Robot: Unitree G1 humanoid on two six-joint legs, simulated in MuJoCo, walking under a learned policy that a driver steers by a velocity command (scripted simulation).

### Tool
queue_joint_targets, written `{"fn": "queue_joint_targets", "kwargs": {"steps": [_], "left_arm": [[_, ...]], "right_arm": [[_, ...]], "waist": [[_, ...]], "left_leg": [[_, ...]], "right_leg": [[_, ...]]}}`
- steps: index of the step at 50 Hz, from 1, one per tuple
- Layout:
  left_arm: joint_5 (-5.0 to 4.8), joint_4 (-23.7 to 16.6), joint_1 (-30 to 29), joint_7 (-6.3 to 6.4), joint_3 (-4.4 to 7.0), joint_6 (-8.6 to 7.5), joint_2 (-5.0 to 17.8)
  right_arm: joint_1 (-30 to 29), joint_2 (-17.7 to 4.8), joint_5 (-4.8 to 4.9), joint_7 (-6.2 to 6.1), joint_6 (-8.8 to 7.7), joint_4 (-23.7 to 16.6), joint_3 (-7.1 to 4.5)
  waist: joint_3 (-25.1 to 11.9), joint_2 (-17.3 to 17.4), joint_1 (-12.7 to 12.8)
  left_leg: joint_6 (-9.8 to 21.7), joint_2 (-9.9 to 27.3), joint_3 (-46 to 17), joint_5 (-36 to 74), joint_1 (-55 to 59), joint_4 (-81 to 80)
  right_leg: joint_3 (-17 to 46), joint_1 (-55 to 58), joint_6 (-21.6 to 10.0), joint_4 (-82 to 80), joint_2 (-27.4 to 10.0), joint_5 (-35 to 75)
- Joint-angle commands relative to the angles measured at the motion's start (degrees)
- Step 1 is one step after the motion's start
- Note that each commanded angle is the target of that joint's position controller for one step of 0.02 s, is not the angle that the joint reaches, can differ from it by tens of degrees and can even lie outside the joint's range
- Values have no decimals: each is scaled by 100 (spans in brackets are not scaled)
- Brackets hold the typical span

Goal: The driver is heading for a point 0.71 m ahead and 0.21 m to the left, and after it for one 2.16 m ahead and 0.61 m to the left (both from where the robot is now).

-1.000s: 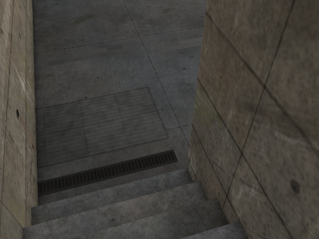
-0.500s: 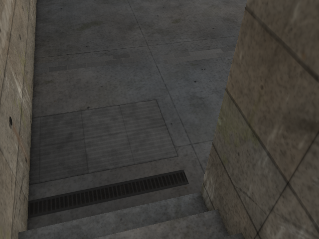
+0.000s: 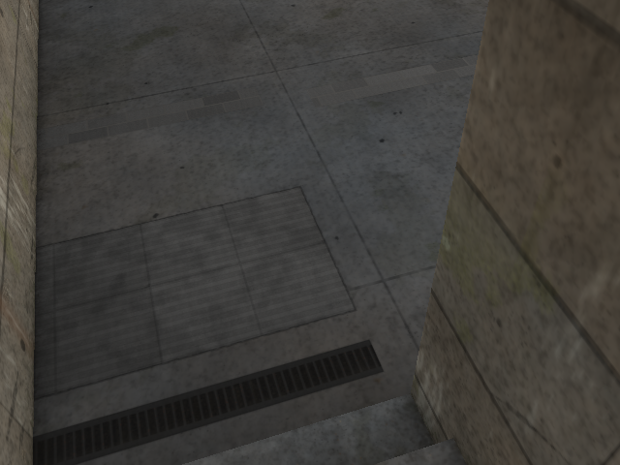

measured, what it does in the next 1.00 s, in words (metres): goes down: left foot 0.19 m lower, then right foot 0.19 m lower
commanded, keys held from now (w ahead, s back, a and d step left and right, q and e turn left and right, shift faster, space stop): w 0.60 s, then w+q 0.40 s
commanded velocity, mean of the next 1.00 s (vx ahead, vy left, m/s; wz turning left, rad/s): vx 0.50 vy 0.00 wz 0.13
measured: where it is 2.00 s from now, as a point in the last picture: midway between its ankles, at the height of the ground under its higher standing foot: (299, 438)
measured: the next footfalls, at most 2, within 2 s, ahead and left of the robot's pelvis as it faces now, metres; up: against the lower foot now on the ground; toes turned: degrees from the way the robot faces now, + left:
left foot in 0.28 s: +0.24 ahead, +0.13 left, -0.19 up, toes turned +1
right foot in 0.82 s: +0.53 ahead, -0.08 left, -0.38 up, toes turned +3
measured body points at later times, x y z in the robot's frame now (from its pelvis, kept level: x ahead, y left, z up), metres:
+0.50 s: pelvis +0.23 +0.06 -0.20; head +0.22 +0.08 +0.25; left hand +0.30 +0.30 -0.35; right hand +0.15 -0.18 -0.34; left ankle +0.20 +0.13 -0.91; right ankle +0.35 -0.10 -0.78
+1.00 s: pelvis +0.51 +0.01 -0.38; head +0.50 +0.02 +0.07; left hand +0.46 +0.22 -0.54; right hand +0.55 -0.23 -0.52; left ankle +0.54 +0.14 -0.97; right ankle +0.49 -0.09 -1.10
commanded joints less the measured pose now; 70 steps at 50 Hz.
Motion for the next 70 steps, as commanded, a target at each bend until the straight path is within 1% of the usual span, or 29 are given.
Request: {"fn": "queue_joint_targets", "kwargs": {"steps": [1, 5, 13, 14, 16, 19, 23, 26, 31, 32, 33, 38, 41, 42, 43, 46, 47, 48, 51, 54, 58, 61, 62, 63, 64, 65, 66, 68, 70], "left_arm": [[31, -228, 285, 78, 110, -293, 929], [-182, -190, 19, 122, -18, -408, 243], [379, -122, 756, 319, 19, 116, 362], [329, -182, 475, 249, 102, 165, 534], [-84, -601, 1119, 174, 108, 61, 116], [159, -892, -140, 227, 134, 172, 529], [196, -935, -655, 47, 116, 441, 21], [349, -388, 24, -42, 183, 563, 13], [251, -1023, -2341, -204, 155, 171, 89], [1188, -958, -1737, -755, -219, -67, -49], [1226, -975, -1563, -855, -147, -101, 23], [753, -1765, -2265, -837, -402, -45, 233], [493, -552, 860, -672, -47, -205, 997], [712, -120, 2423, -699, 33, -241, 983], [591, -334, 2143, -827, 128, -159, 1509], [693, -253, 1109, -580, -2, -139, 515], [726, -420, 254, -404, -390, -319, -663], [763, -374, -2, -292, -468, -379, -883], [644, -390, -360, -71, -335, -725, -53], [613, -165, 466, 7, -412, -780, -223], [763, 39, 722, -203, -429, -631, 58], [299, 9, 1504, 195, -122, -471, 715], [853, -40, 1345, 33, -128, -428, 886], [877, -172, 385, -217, -213, -463, 526], [282, -577, -475, -317, -1, -346, 1072], [464, -554, 933, -797, -183, -243, 60], [204, -1264, -591, -806, 30, -354, 805], [103, -2006, -1173, -513, 8, -491, 667], [317, -1768, -156, -252, -70, -377, 268]], "right_arm": [[880, -50, 10, -5, 207, 35, -3], [-867, -329, 92, 132, 97, -785, -29], [288, -524, 284, 134, -88, -655, -179], [1630, -730, 276, 133, -34, -262, -330], [1861, -1166, 191, 264, -49, -181, -276], [1728, -1284, 240, 198, -131, -149, -338], [655, -344, 380, 128, -437, -201, 192], [434, -925, 463, 108, -453, -144, 59], [1198, -430, 438, -162, -315, -68, 139], [1495, -295, -331, -87, -572, 18, 288], [1684, -213, -344, 13, -665, 154, 310], [1502, -788, 21, 95, -510, 47, 252], [1815, -944, -200, 529, -229, 365, 245], [2380, -577, -206, 831, -201, 601, 256], [2455, -470, 133, 907, -267, 316, 115], [101, -379, 242, 661, -300, -991, 242], [144, -152, 1, 630, -235, -1015, 334], [304, -55, -73, 644, -100, -924, 322], [890, 80, -294, 890, -80, -541, 290], [-92, -334, -170, 678, -188, -707, 238], [-405, -460, -314, 631, -54, -960, 129], [-2204, -814, -150, 524, -43, -1530, -45], [-925, -518, -242, 435, -47, -1356, -60], [1258, -766, -218, 418, -102, -524, -231], [2650, -1480, -235, 319, -117, -119, -583], [2687, -2212, 70, 305, -71, -176, -625], [2826, -2162, -79, 293, -199, -369, -710], [1566, -1551, -104, 286, -264, -656, -482], [106, -479, 86, 353, -306, -1090, -56]], "waist": [[-39, -927, -336], [341, -490, -51], [837, -72, 106], [139, -12, -581], [-640, 1614, 101], [-149, 540, -271], [1043, -197, 696], [190, 555, 904], [718, 147, -138], [1505, 527, -215], [1156, 337, -215], [647, 16, -523], [30, -725, 493], [-1020, -1393, 767], [-1941, -1587, 583], [-60, 3, 687], [304, 381, 99], [960, -79, -135], [342, -673, -501], [341, 111, 240], [725, -549, -93], [1167, -214, 967], [575, -853, 168], [296, -265, -820], [145, 1216, -1775], [-2160, 1865, -705], [-1898, 591, -1271], [-578, -612, -417], [603, -61, 632]], "left_leg": [[-224, 13, 401, 1680, 912, -575], [-2, 138, 281, 5249, 1234, -3550], [342, 414, 466, 3034, 2742, -6789], [356, 336, 817, 3254, 4522, -6243], [1002, 2030, -746, 8228, 6897, -3435], [2179, 2801, -2493, 1583, 5131, -5309], [1080, 1445, -945, 1578, 819, -5353], [1070, 1288, -804, 2099, 590, -5311], [1148, 878, -941, -834, 2026, -4315], [1282, 796, -669, -1248, 943, -3959], [1401, 743, -739, -1597, 615, -3912], [1571, 601, -1802, -403, 1619, -2891], [1036, -118, -1192, 507, 1221, 211], [634, -595, -710, -1387, -718, 2422], [457, -728, -3, -2894, -2405, 4515], [607, 336, -107, -863, -4069, 3329], [853, 939, -467, 1014, -3026, 936], [939, 1204, -313, 1243, -2104, 95], [659, 565, 577, 3050, 1294, -653], [506, 1072, -77, 5448, -658, -3792], [449, 524, 757, 4839, 1419, -2737], [444, 570, 1243, 3094, 284, -6078], [488, 352, 1414, 3382, 2465, -4022], [647, 538, 911, 3918, 4423, -4270], [1193, 647, 1081, 4884, 5045, -7399], [2625, 2090, -736, 9889, 8647, -3998], [2673, 2403, -1540, 10218, 8629, -3890], [2101, 2330, -1140, 6670, 5802, -4258], [1768, 2139, -772, 5046, 1584, -5027]], "right_leg": [[1390, -1178, -1178, -800, -1755, 4464], [925, -1559, -449, -123, -742, 190], [1156, -351, -751, 3430, -723, 1841], [945, -1265, -735, 4965, -491, 2314], [176, -4696, -347, 8956, 285, -3405], [980, -5864, -124, 7720, -257, -1682], [1038, -3732, 526, 3905, -150, 1574], [534, -1775, 476, 3401, -302, 3291], [829, -2875, 416, 411, -368, 5232], [690, -3161, 7, 290, -683, 6161], [482, -2413, 4, 366, -743, 5950], [318, -1160, 341, -1379, -538, 3029], [112, 2284, 3, -2860, -834, 4932], [517, 5044, -790, -860, -1447, 5766], [1041, 6304, -1631, 833, -2430, 8127], [1940, 3022, -1393, -1129, -2701, 1607], [1217, 1259, -985, -1239, -2313, 1868], [1046, -418, -1093, -1470, -2255, 2053], [-34, -3037, -900, -926, -1276, 1894], [131, -737, -503, 208, -1380, 747], [540, -1962, -291, 929, -1723, 806], [763, 558, 167, 1430, -1802, 1747], [660, -473, 77, 2109, -2099, 3805], [298, -1742, 325, 3673, -2041, 3136], [-221, -1720, 944, 6580, -829, 729], [-87, -3864, 1224, 8850, -405, -3054], [262, -5243, 1329, 8891, -452, -3160], [541, -5722, 843, 7197, -898, -2183], [902, -3849, 453, 5128, -1143, 117]]}}
Over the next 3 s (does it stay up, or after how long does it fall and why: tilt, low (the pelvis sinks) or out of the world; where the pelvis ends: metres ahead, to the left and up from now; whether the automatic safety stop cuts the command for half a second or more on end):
stays up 0.88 0.12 -0.74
